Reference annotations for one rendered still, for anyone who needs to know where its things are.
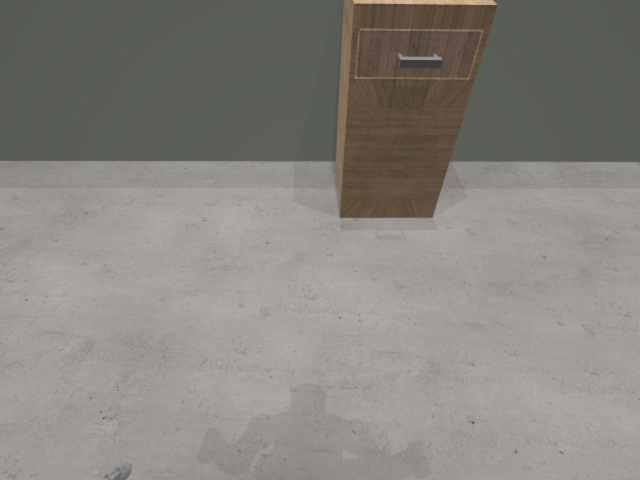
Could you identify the cabinet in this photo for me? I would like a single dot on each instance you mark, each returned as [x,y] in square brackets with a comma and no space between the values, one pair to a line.
[395,136]

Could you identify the drawer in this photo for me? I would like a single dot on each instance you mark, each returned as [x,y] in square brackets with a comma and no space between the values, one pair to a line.
[377,51]

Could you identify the handle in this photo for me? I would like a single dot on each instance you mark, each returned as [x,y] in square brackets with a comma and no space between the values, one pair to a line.
[419,62]

